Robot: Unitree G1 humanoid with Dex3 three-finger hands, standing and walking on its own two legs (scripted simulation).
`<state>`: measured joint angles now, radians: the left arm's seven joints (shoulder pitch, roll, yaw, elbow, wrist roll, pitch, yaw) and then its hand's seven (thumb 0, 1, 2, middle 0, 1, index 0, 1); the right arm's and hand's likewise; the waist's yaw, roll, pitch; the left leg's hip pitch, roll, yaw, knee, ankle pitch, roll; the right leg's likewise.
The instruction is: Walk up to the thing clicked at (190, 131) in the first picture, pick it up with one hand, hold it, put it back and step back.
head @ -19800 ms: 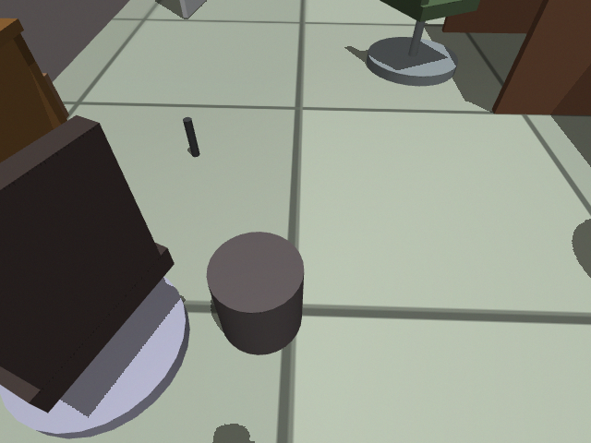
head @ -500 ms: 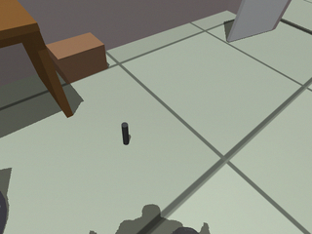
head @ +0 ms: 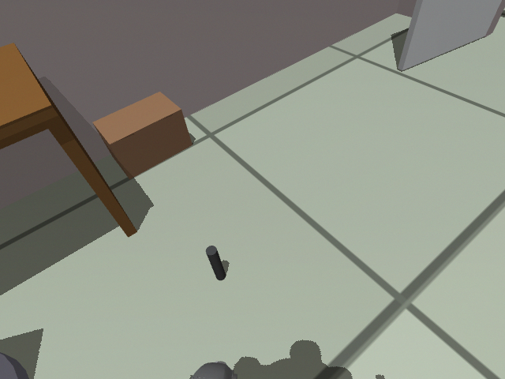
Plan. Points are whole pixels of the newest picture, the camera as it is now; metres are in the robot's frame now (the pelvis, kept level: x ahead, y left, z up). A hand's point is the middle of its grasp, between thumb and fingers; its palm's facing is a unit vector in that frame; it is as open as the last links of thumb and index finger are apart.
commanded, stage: walk up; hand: left
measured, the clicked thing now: (216, 264) +0.66 +0.26 -0.67
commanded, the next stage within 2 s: none
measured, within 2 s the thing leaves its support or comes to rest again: neither
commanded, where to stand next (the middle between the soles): +0.38 +0.06 m, yaw +2 degrees
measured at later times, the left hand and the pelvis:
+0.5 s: hand (104, 356) +0.19 +0.32 -0.16, palm faces +0.03 -0.94 -0.33, open 7.4 cm; pelvis +0.16 +0.05 -0.01, yaw +4 degrees
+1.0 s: hand (135, 289) +0.32 +0.29 -0.12, palm faces +0.00 -0.89 -0.46, open 7.4 cm; pelvis +0.28 +0.01 -0.01, yaw +2 degrees
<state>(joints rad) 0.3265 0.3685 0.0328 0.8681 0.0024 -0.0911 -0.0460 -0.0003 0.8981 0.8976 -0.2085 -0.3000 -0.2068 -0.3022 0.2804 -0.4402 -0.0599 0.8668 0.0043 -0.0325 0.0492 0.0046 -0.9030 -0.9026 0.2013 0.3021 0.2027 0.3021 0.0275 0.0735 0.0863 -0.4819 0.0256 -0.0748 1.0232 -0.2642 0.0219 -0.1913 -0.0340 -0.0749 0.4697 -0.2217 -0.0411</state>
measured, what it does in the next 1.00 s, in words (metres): walks ahead: left foot, then right foot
